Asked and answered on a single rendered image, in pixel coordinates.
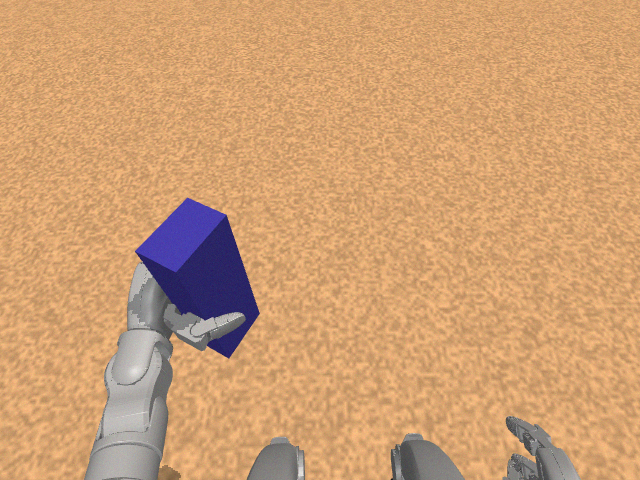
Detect left robot arm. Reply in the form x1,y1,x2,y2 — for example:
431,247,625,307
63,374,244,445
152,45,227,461
84,328,173,480

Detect left robot hand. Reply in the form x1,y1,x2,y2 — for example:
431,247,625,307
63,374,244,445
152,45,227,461
127,262,246,351

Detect carton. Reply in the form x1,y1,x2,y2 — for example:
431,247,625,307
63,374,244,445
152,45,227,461
135,198,260,358

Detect right robot hand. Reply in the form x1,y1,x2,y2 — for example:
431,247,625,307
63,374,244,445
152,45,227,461
502,416,581,480

